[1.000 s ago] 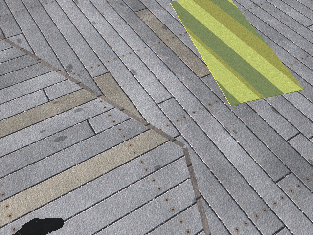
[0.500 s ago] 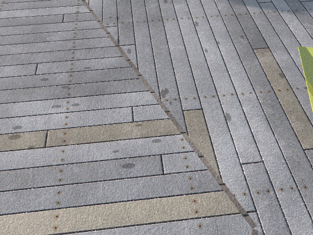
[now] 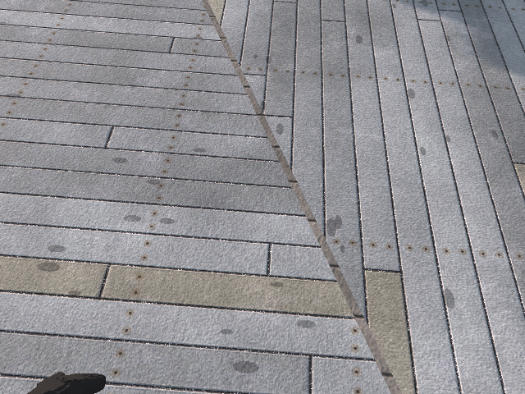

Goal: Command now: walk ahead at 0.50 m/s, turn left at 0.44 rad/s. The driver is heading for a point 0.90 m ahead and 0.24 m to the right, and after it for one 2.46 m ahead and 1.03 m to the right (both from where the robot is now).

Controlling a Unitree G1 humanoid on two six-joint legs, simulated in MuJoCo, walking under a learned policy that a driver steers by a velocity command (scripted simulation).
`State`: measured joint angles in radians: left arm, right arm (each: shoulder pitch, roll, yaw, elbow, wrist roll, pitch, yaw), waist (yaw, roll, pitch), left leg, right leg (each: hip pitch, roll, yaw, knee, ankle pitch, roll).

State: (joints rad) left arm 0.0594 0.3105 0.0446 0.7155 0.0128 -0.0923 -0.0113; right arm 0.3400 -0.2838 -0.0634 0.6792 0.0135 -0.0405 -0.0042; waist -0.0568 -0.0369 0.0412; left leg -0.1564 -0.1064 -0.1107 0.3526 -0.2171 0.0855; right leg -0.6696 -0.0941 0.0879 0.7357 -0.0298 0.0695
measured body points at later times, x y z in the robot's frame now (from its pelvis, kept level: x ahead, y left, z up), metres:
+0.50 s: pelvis +0.28 -0.06 +0.00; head +0.31 -0.06 +0.45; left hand +0.28 +0.22 -0.12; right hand +0.49 -0.29 -0.09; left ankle +0.42 +0.13 -0.69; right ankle +0.25 -0.15 -0.75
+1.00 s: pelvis +0.56 +0.02 +0.00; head +0.58 +0.02 +0.45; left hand +0.73 +0.28 -0.11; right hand +0.59 -0.27 -0.12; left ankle +0.52 +0.11 -0.75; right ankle +0.68 -0.16 -0.68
